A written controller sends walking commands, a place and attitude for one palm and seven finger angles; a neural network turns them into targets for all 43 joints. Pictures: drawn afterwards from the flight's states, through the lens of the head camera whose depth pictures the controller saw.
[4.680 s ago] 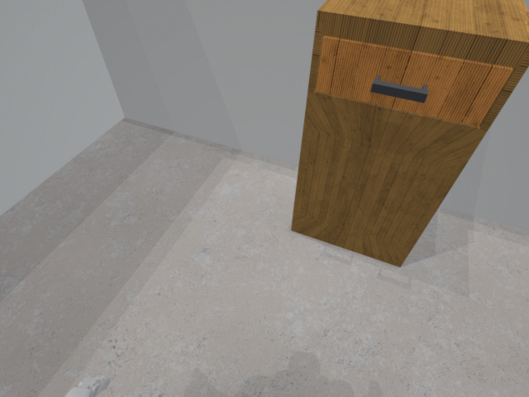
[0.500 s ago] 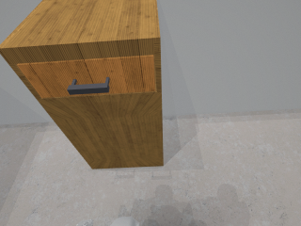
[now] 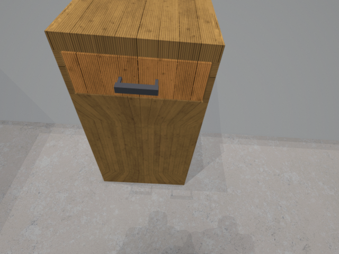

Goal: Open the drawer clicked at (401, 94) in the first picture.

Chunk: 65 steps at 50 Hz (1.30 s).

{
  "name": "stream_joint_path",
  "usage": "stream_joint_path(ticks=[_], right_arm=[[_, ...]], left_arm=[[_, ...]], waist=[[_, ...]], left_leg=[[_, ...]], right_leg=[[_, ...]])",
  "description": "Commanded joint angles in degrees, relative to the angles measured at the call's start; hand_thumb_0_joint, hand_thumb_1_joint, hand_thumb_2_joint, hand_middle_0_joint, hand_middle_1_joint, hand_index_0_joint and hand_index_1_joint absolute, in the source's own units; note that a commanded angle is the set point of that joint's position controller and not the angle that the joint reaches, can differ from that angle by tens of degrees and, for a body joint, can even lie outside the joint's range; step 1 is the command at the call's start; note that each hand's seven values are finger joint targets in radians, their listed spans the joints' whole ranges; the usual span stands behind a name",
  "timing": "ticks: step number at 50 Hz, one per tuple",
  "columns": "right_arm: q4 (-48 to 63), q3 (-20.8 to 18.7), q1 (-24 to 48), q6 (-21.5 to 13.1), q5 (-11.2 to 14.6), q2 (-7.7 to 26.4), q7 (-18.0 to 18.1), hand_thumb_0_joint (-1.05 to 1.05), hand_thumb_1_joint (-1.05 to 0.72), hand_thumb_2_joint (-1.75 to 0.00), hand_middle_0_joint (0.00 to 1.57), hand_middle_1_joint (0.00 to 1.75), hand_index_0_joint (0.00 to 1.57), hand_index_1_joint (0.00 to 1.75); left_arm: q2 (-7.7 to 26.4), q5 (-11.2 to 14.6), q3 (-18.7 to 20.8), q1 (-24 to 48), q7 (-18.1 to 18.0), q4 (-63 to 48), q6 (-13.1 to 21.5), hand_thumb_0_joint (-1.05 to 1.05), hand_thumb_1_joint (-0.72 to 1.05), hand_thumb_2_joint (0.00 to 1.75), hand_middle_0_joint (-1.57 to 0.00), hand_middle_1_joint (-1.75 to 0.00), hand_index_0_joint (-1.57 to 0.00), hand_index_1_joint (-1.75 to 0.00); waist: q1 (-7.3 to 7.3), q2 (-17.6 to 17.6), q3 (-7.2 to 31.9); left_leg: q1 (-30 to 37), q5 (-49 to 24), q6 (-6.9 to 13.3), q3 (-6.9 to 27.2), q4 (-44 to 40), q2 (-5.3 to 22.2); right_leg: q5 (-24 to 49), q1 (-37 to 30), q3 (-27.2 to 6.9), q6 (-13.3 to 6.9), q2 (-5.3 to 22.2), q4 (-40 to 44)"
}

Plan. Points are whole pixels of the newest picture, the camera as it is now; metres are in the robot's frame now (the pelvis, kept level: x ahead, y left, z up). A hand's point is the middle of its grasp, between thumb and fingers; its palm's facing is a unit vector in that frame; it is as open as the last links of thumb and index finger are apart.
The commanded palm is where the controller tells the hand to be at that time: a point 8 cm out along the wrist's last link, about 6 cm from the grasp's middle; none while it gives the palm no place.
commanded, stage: come to a stop and stand still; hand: left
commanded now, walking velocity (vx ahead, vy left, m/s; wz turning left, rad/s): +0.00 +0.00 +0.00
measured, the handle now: (137, 84) +0.59 +0.17 +0.04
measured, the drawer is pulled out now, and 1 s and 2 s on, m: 0.00 0.00 0.00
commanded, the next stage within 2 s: look again from close up in 0.66 s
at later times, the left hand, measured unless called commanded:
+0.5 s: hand out of the picture -0.03 +0.16 -0.18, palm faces +0.01 -0.98 -0.19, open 7.3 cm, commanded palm none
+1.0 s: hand out of the picture -0.03 +0.17 -0.18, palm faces +0.01 -0.98 -0.19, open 7.4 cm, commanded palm none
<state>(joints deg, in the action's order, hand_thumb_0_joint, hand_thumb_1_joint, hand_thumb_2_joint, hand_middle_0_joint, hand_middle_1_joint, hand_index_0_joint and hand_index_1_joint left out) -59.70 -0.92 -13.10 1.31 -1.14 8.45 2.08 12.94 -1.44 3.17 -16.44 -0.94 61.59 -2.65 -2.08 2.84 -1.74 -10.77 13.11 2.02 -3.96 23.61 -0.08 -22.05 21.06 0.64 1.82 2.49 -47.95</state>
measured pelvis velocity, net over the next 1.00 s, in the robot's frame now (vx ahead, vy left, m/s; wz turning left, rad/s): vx -0.02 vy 0.01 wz -0.01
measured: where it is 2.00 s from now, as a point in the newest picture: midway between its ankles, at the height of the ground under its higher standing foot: outside the picture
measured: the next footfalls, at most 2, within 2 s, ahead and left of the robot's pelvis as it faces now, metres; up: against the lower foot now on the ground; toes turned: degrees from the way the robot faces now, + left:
right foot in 0.10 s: +0.00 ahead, -0.12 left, +0.00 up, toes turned -3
left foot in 1.94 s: +0.14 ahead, +0.07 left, +0.00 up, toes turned +11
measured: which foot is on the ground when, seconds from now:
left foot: down 0.00-1.00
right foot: up 0.00-0.08, down 0.10-1.00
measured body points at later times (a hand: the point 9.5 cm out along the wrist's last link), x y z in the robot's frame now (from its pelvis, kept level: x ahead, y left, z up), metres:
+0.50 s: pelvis -0.03 -0.01 +0.00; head -0.03 -0.01 +0.45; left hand -0.03 +0.21 -0.16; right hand -0.07 -0.21 -0.16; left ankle -0.01 +0.10 -0.74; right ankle -0.04 -0.11 -0.74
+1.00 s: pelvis -0.02 +0.01 -0.01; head -0.02 +0.00 +0.44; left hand -0.03 +0.22 -0.17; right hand -0.02 -0.21 -0.17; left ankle -0.01 +0.10 -0.74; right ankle -0.04 -0.11 -0.74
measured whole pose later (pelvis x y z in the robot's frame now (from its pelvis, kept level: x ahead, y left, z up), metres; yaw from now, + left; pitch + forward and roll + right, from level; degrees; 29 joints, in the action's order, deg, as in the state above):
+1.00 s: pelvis -0.02 +0.01 -0.01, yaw +0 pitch -1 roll +0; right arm -61.6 0.4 -17.9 -0.9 -1.2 9.0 1.4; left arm 6.8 -1.2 -1.0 -19.0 -2.2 63.5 1.7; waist 0.5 -1.9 -0.4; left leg -14.9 15.2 2.7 -4.7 30.6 -0.4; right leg -17.8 11.3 2.6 0.5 1.4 -29.8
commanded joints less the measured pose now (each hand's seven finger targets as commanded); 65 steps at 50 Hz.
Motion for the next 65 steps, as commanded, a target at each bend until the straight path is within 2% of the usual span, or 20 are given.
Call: stream_joint_path(ticks=[1,3,4,5,6,7,8,9,14,19,27,36,37,38,39,40,42,50,62,65], right_arm=[[0.1,-2.0,-4.5,-1.8,0.2,8.8,0.5,0.0,-0.9,-0.9,0.2,0.3,0.2,0.3],[-1.0,-1.8,-5.2,-2.0,0.6,8.5,0.5,0.0,-0.9,-0.9,0.2,0.3,0.2,0.3],[-1.3,-1.6,-4.8,-2.3,1.1,7.6,0.4,0.0,-0.9,-0.9,0.2,0.3,0.2,0.3],[-1.3,-1.3,-4.7,-2.4,1.4,5.8,0.2,0.0,-0.9,-0.9,0.2,0.3,0.2,0.3],[-1.4,-1.0,-4.1,-2.4,1.5,4.9,-0.1,0.0,-0.9,-0.9,0.2,0.3,0.2,0.3],[-1.6,-0.8,-4.0,-2.5,1.3,4.4,-0.2,0.0,-0.9,-0.9,0.2,0.3,0.2,0.3],[-2.5,-0.6,-4.1,-2.0,0.9,4.5,-0.1,0.0,-0.9,-0.9,0.2,0.3,0.2,0.3],[-3.1,-0.6,-4.6,-2.0,0.8,5.1,0.0,0.0,-0.9,-0.9,0.2,0.3,0.2,0.3],[-5.3,-0.1,-5.3,-1.7,0.7,4.4,-0.3,0.0,-0.9,-0.9,0.2,0.3,0.2,0.3],[-5.9,0.0,-6.8,-1.4,0.5,3.9,-0.4,0.0,-0.9,-0.9,0.2,0.3,0.2,0.3],[-6.3,-0.1,-8.4,-1.6,0.5,2.9,-0.2,0.0,-0.9,-0.9,0.2,0.3,0.2,0.3],[-6.4,-0.1,-8.7,-1.9,0.7,2.7,0.0,0.0,-0.9,-0.9,0.2,0.3,0.2,0.3],[-6.3,0.0,-8.8,-2.0,0.7,2.6,0.1,0.0,-0.9,-0.9,0.2,0.3,0.2,0.3],[-1.9,0.6,-2.6,-3.2,0.8,5.1,-0.9,0.0,-0.9,-0.9,0.2,0.3,0.2,0.3],[-0.3,0.4,-5.6,-2.5,0.5,2.7,-1.2,0.0,-0.9,-0.9,0.2,0.3,0.2,0.3],[-0.8,0.0,-7.2,-2.5,0.1,2.9,-1.2,0.0,-0.9,-0.9,0.2,0.3,0.2,0.3],[-0.3,0.4,-8.9,-2.6,0.0,3.1,-1.4,0.0,-0.9,-0.9,0.2,0.3,0.2,0.3],[0.3,0.8,-8.0,-3.5,0.3,5.1,-0.7,0.0,-0.9,-0.9,0.2,0.3,0.2,0.3],[-1.4,1.0,-6.5,-3.8,0.3,6.2,-0.4,0.0,-0.9,-0.9,0.2,0.3,0.2,0.3],[-1.7,1.0,-6.0,-3.7,0.3,6.1,-0.3,0.0,-0.9,-0.9,0.2,0.3,0.2,0.3]], left_arm=[[0.6,0.8,-1.1,2.2,-0.6,-2.7,1.8,0.0,0.9,0.9,-0.2,-0.3,-0.2,-0.3],[0.3,0.9,-1.3,-1.0,-0.9,-0.6,2.4,0.0,0.9,0.9,-0.2,-0.3,-0.2,-0.3],[1.1,0.9,-1.4,-3.1,-1.2,0.8,2.8,0.0,0.9,0.9,-0.2,-0.3,-0.2,-0.3],[2.0,0.8,-1.5,-3.2,-1.4,1.5,3.2,0.0,0.9,0.9,-0.2,-0.3,-0.2,-0.3],[2.7,0.9,-1.6,-2.5,-1.6,1.6,3.3,0.0,0.9,0.9,-0.2,-0.3,-0.2,-0.3],[2.4,0.9,-1.9,-2.4,-1.6,1.9,3.3,0.0,0.9,0.9,-0.2,-0.3,-0.2,-0.3],[1.8,0.9,-1.9,-1.6,-1.6,2.2,3.5,0.0,0.9,0.9,-0.2,-0.3,-0.2,-0.3],[0.9,1.0,-2.2,-1.4,-1.6,2.2,3.6,0.0,0.9,0.9,-0.2,-0.3,-0.2,-0.3],[0.1,1.1,-2.5,-1.1,-1.7,2.3,3.0,0.0,0.9,0.9,-0.2,-0.3,-0.2,-0.3],[0.4,1.0,-2.4,-1.8,-1.6,2.2,2.7,0.0,0.9,0.9,-0.2,-0.3,-0.2,-0.3],[-0.7,1.0,-2.4,-3.5,-1.5,2.2,3.1,0.0,0.9,0.9,-0.2,-0.3,-0.2,-0.3],[-2.0,1.0,-2.7,-5.6,-1.6,3.4,3.5,0.0,0.9,0.9,-0.2,-0.3,-0.2,-0.3],[-2.2,1.0,-2.8,-5.8,-1.6,3.4,3.5,0.0,0.9,0.9,-0.2,-0.3,-0.2,-0.3],[-0.4,-0.2,-3.5,-8.2,-3.5,3.9,5.2,0.0,0.9,0.9,-0.2,-0.3,-0.2,-0.3],[1.9,0.4,-2.9,-6.2,-2.9,1.1,5.5,0.0,0.9,0.9,-0.2,-0.3,-0.2,-0.3],[1.4,0.2,-2.8,-4.6,-2.4,0.2,5.3,0.0,0.9,0.9,-0.2,-0.3,-0.2,-0.3],[0.4,0.4,-3.0,-5.0,-2.1,-0.1,5.5,0.0,0.9,0.9,-0.2,-0.3,-0.2,-0.3],[-1.4,0.6,-3.4,-5.9,-1.6,-0.3,4.8,0.0,0.9,0.9,-0.2,-0.3,-0.2,-0.3],[0.8,0.6,-2.8,-4.6,-1.6,-0.9,4.1,0.0,0.9,0.9,-0.2,-0.3,-0.2,-0.3],[1.0,0.7,-2.8,-4.4,-1.5,-0.7,3.9,0.0,0.9,0.9,-0.2,-0.3,-0.2,-0.3]], waist=[[3.2,-10.3,3.4],[1.99,-8.2,5.1],[1.26,-6.2,5.4],[2.09,-2.0,5.0],[2.3,-0.9,3.7],[2.4,-2.2,2.9],[2.68,3.8,1.8],[2.7,4.8,1.4],[2.26,0.4,-4.6],[2.23,-2.8,-6.4],[2.42,-2.2,-3.6],[2.51,-2.5,-3.8],[2.58,-3.1,-3.3],[0.44,-4.7,-4.7],[3.46,-4.3,-1.4],[4.26,-6.4,-2.3],[4.12,-5.6,0.5],[2.46,-0.6,-3.1],[1.99,-3.2,-0.7],[1.86,-3.5,-1.0]], left_leg=[[11.0,-32.2,7.0,10.9,-4.5,13.7],[9.0,-31.7,5.0,10.5,-2.3,12.2],[5.1,-26.2,2.9,9.0,-0.7,10.6],[1.5,-19.7,0.5,7.0,-0.2,8.3],[0.0,-14.5,-0.6,6.1,-1.6,6.7],[0.9,-12.7,-0.9,6.1,-3.0,6.0],[1.8,-12.2,-1.3,5.5,-2.9,5.9],[2.9,-11.6,-1.2,5.3,-3.2,6.2],[1.0,-2.8,-1.0,5.7,-6.6,6.0],[-1.8,3.6,-1.0,6.2,-8.0,5.6],[-0.5,2.0,-0.9,6.2,-6.9,5.7],[0.5,-0.1,-0.9,5.9,-6.2,6.2],[0.6,-0.6,-0.8,6.0,-6.4,6.2],[-4.3,-7.0,-2.1,4.3,5.3,6.6],[-3.2,3.8,-1.8,5.0,4.4,4.0],[-2.8,3.7,-1.3,4.9,3.2,3.9],[-3.4,2.5,-0.5,5.6,2.6,4.6],[-5.2,-3.5,1.3,7.7,-1.6,6.2],[-0.8,-12.0,1.2,6.2,-1.6,6.4],[-0.8,-10.1,1.1,6.1,-2.2,6.4]], right_leg=[[-1.7,-0.7,1.0,0.3,0.2,14.4],[7.8,-9.0,1.1,0.0,0.2,25.1],[15.9,-14.5,-0.6,-0.5,2.0,29.6],[23.0,-17.3,-4.1,-1.9,5.4,28.9],[27.7,-17.1,-4.9,-3.1,7.5,27.8],[27.4,-15.4,-4.1,-3.7,8.2,27.1],[26.1,-13.6,-4.1,-3.9,6.3,26.9],[24.1,-12.4,-3.8,-3.7,6.0,27.5],[8.6,-8.0,-4.0,-2.9,4.4,30.9],[3.8,-6.9,-4.1,-3.0,3.8,31.8],[4.3,-6.8,-4.3,-3.1,3.8,31.8],[7.0,-6.0,-4.3,-3.1,3.5,31.4],[7.9,-6.4,-4.1,-3.0,3.6,31.2],[19.5,-6.5,-5.1,-3.6,5.3,29.5],[2.2,-4.8,-8.1,-5.2,7.0,31.5],[-3.4,-2.2,-7.3,-6.0,5.9,29.9],[-0.4,-4.3,-4.8,-5.7,4.0,27.0],[9.1,-7.0,-2.5,-4.3,2.3,23.4],[14.8,-9.9,-2.3,-3.6,3.0,23.5],[13.8,-9.9,-2.4,-3.6,3.1,24.2]])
